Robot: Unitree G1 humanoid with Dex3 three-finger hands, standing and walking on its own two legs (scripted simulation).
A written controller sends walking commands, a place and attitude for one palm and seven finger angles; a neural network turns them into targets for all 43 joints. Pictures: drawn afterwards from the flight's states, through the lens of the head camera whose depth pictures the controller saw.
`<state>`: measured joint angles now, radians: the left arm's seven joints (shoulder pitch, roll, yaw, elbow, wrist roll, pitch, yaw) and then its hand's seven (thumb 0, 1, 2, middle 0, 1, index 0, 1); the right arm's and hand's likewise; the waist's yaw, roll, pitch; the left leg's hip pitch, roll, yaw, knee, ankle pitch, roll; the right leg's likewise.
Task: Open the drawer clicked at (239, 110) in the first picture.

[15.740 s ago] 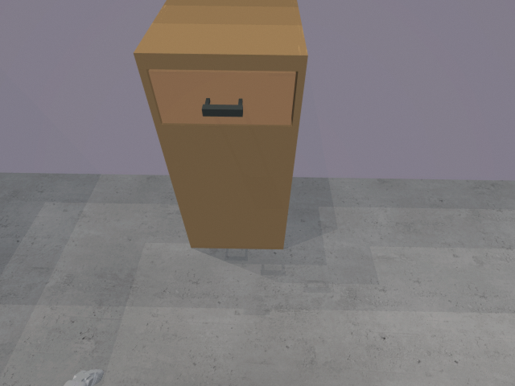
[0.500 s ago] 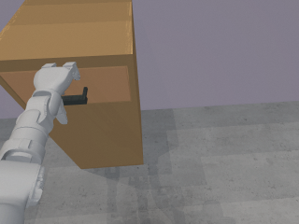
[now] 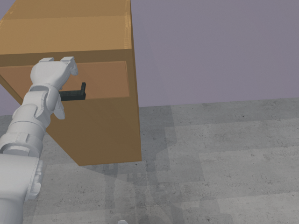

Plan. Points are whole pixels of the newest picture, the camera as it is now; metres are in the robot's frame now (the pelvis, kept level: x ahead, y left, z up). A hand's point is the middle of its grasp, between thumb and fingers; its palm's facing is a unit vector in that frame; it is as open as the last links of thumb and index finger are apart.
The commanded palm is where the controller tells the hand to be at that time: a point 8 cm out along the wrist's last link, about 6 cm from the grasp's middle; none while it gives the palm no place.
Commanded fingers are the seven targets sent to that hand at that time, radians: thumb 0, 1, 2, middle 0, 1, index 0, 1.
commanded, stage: move the hooked fingers above the handle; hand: left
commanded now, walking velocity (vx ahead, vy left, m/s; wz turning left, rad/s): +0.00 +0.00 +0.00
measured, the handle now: (68, 90) +0.52 +0.25 +0.03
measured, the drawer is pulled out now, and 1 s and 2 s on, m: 0.00 0.00 0.00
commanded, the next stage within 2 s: none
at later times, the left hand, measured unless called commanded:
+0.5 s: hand (60, 88) +0.48 +0.24 +0.09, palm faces -0.02 +0.00 -1.00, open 13.6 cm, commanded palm +0.48 +0.27 +0.13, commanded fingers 0.00 -0.50 0.30 -0.30 -1.20 -0.30 -1.20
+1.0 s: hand (60, 88) +0.48 +0.24 +0.09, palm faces +0.00 -0.01 -1.00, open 13.5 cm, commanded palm +0.48 +0.27 +0.12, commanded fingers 0.00 -0.50 0.30 -0.30 -1.20 -0.30 -1.20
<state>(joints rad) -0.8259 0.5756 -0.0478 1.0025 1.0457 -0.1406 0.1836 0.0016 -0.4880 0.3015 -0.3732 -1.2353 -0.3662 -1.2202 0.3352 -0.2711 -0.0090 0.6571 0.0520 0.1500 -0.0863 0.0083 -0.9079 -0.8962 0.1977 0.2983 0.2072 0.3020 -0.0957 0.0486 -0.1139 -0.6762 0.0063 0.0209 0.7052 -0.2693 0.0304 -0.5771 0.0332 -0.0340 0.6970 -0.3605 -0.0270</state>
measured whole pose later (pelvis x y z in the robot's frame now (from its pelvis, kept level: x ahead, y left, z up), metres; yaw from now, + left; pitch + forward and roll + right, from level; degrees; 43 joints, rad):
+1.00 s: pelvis -0.02 +0.01 -0.01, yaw +0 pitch +15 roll -1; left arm -0.92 0.59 -0.07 1.09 1.05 -0.13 0.21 0.00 -0.49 0.30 -0.38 -1.23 -0.37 -1.24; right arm 0.36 -0.27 0.01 0.66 0.06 0.11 -0.10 0.01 -0.91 -0.90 0.20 0.30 0.21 0.30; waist -0.12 0.05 -0.12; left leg -0.75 0.00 0.02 0.75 -0.26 0.04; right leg -0.65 0.03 -0.04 0.75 -0.35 -0.02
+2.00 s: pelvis -0.01 +0.00 +0.00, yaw -1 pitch +14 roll -1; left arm -0.85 0.59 -0.03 1.05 1.05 -0.15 0.20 0.00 -0.49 0.30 -0.37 -1.24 -0.36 -1.23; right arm 0.35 -0.27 0.00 0.66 0.05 0.13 -0.09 0.01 -0.91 -0.90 0.20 0.30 0.21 0.30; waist -0.11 0.05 -0.12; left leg -0.71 0.01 0.02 0.73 -0.27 0.04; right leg -0.62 0.04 -0.03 0.72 -0.35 -0.02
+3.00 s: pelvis +0.02 +0.00 +0.00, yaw -1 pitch +14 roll -1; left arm -0.69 0.60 0.01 0.93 1.03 -0.15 0.14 0.00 -0.49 0.30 -0.32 -1.21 -0.33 -1.21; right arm 0.32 -0.27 -0.04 0.65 0.03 0.17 -0.07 0.01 -0.91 -0.90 0.20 0.30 0.21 0.30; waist -0.07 0.05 -0.12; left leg -0.64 0.01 0.03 0.70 -0.31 0.03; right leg -0.54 0.04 -0.02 0.68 -0.39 -0.03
